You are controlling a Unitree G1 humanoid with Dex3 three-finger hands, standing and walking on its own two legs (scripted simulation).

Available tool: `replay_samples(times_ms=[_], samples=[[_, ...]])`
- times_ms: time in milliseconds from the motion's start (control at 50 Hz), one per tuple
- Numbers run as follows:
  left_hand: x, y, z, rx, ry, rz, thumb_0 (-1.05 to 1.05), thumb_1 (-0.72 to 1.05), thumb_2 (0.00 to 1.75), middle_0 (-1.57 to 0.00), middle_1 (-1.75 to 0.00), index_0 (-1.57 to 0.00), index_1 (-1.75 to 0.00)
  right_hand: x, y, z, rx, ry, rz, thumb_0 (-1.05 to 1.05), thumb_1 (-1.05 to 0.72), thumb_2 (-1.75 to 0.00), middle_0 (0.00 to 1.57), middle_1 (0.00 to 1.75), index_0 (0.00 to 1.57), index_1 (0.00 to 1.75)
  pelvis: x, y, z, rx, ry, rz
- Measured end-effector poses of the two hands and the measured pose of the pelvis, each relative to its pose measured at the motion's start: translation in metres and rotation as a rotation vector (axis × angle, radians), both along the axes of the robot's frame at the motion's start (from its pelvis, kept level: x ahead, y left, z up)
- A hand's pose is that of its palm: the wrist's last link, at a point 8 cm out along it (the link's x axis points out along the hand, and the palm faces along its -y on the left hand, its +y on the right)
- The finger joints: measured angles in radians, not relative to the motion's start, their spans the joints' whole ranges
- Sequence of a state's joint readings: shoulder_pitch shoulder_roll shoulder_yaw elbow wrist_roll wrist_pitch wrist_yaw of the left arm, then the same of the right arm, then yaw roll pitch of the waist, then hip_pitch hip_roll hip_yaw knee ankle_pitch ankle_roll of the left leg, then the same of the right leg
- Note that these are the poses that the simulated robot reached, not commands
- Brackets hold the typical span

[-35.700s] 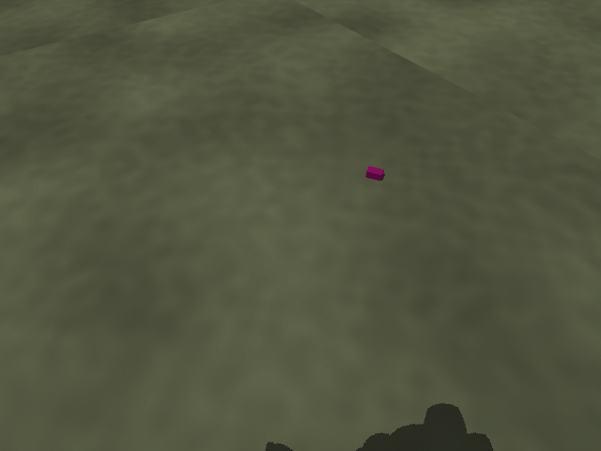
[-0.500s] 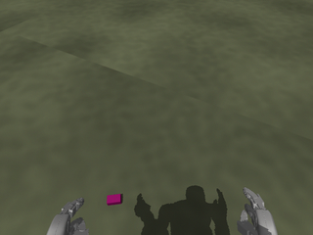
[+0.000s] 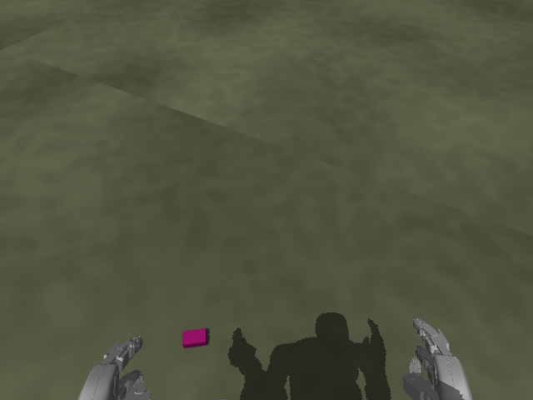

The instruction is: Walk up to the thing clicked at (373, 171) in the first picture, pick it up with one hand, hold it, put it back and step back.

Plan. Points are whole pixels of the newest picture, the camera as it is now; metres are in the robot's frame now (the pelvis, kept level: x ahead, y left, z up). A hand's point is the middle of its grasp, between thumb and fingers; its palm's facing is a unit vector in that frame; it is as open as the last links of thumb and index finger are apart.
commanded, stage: home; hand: left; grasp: from above
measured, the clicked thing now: (195, 338) +0.45 +0.25 -0.69
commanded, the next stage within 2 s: stand in 0.08 s
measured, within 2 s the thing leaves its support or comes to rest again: neither
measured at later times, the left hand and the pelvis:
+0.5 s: hand out of the picture +0.10 +0.24 -0.10, palm faces +0.03 -0.94 -0.34, open 7.4 cm; pelvis +0.00 +0.01 +0.04, yaw +0 degrees
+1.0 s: hand out of the picture +0.03 +0.25 -0.10, palm faces +0.03 -0.94 -0.33, open 7.4 cm; pelvis -0.01 +0.01 +0.07, yaw +0 degrees
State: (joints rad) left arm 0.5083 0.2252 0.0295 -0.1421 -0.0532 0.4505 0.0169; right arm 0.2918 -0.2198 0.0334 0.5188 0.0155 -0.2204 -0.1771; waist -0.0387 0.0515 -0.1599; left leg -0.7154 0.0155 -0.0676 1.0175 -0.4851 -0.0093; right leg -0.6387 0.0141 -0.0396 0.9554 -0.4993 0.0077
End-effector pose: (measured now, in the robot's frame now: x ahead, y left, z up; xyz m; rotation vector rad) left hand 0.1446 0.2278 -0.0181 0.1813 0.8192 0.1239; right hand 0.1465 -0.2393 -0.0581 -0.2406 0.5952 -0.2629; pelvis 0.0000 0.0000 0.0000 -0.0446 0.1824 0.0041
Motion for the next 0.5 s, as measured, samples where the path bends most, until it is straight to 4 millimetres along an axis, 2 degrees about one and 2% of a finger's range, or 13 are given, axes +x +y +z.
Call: replay_samples(times_ms=[180, 280, 360, 500], samples=[[0.002, -0.001, 0.0, 0.001, -0.005, 0.0, 0.01, 0.91, 0.89, -0.2, -0.3, -0.2, -0.3, 0.003, -0.002, 0.0, -0.002, 0.002, -0.002, 0.01, -0.9, -0.9, 0.2, 0.3, 0.21, 0.3, 0.002, -0.001, 0.0, 0.0, 0.001, 0.001], [0.006, 0.015, -0.025, 0.101, -0.004, -0.044, 0.01, 0.9, 0.89, -0.21, -0.3, -0.21, -0.3, -0.007, -0.009, -0.017, -0.043, 0.264, 0.137, 0.01, -0.9, -0.9, 0.2, 0.3, 0.2, 0.3, -0.006, -0.001, 0.013, 0.034, -0.098, -0.005], [-0.009, 0.034, -0.038, 0.119, 0.081, -0.012, 0.01, 0.9, 0.89, -0.21, -0.3, -0.21, -0.3, -0.023, -0.021, -0.017, -0.013, 0.381, 0.106, 0.01, -0.9, -0.9, 0.2, 0.3, 0.21, 0.3, -0.006, 0.001, 0.024, 0.047, -0.138, -0.006], [-0.052, 0.056, -0.049, 0.124, 0.251, 0.061, 0.01, 0.91, 0.89, -0.21, -0.3, -0.21, -0.3, -0.055, -0.03, -0.012, -0.001, 0.501, 0.029, 0.01, -0.91, -0.9, 0.2, 0.3, 0.21, 0.3, -0.002, 0.008, 0.04, 0.041, -0.182, -0.007]])
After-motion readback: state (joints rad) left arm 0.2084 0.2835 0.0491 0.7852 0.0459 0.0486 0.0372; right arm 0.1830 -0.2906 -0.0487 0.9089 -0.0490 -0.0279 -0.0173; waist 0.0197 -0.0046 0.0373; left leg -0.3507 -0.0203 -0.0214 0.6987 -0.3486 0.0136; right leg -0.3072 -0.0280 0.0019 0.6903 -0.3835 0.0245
